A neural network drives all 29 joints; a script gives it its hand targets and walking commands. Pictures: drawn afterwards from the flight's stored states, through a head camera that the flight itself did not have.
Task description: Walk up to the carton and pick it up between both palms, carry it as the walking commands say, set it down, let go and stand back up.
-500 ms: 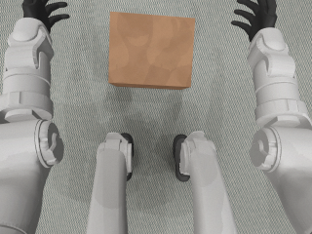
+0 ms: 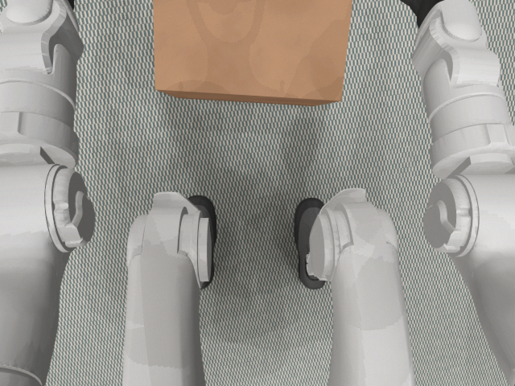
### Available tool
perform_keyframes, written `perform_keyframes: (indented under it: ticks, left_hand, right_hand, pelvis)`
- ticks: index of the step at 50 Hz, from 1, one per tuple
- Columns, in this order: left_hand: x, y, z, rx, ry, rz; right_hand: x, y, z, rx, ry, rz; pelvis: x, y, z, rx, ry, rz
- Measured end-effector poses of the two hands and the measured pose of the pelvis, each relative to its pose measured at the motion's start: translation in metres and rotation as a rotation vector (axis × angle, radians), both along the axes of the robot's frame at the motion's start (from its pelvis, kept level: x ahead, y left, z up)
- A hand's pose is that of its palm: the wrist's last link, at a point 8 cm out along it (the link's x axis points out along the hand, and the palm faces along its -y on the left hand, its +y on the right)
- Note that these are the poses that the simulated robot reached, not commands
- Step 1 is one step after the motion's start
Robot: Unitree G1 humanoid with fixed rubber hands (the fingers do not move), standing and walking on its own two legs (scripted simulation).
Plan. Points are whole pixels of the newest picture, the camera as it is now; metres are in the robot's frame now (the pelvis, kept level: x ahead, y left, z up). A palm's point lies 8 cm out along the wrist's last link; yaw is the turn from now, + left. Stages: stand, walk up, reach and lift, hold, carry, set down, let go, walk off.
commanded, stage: reach and lift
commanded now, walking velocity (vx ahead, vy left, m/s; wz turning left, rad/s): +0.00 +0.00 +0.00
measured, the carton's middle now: (251, 29) +0.55 +0.02 -0.32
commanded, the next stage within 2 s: none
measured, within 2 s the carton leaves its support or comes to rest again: neither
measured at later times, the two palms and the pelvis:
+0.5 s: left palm (104, 24) +0.53 +0.22 -0.25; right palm (392, 36) +0.53 -0.19 -0.25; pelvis +0.00 +0.00 -0.06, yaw +0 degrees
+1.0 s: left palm (115, 21) +0.54 +0.21 -0.25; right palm (383, 33) +0.53 -0.17 -0.24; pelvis -0.01 +0.00 -0.06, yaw +0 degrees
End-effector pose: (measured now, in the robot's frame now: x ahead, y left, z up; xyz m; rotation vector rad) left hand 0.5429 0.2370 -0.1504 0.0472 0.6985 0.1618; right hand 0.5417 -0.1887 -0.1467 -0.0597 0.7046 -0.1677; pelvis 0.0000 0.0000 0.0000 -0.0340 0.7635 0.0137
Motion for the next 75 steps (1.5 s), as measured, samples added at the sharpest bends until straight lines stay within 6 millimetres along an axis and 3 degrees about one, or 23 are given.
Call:
perform_keyframes:
  ticks: [15, 22, 39, 55, 75]
  left_hand:
    - [-0.009, -0.010, -0.075, 0.004, 0.062, 0.003]
    - [-0.013, -0.015, -0.095, -0.001, 0.078, 0.001]
    - [-0.011, -0.015, -0.098, 0.006, 0.064, 0.000]
    - [-0.006, -0.040, -0.097, -0.022, 0.061, -0.034]
    - [-0.004, -0.042, -0.094, 0.008, 0.088, -0.051]
  right_hand:
    - [-0.009, 0.003, -0.076, 0.011, 0.055, 0.014]
    - [-0.014, 0.004, -0.098, 0.012, 0.075, 0.017]
    - [-0.011, 0.004, -0.099, 0.007, 0.057, 0.019]
    - [-0.008, 0.025, -0.097, 0.027, 0.059, 0.038]
    - [-0.008, 0.028, -0.097, 0.026, 0.073, 0.041]
  pelvis:
    - [-0.005, -0.002, -0.043, 0.010, -0.093, -0.013]
    - [-0.003, -0.003, -0.053, 0.011, -0.138, -0.012]
    - [-0.007, -0.002, -0.061, 0.011, -0.173, -0.011]
    - [-0.010, -0.001, -0.057, 0.012, -0.168, -0.012]
    - [-0.012, -0.002, -0.056, 0.012, -0.180, -0.014]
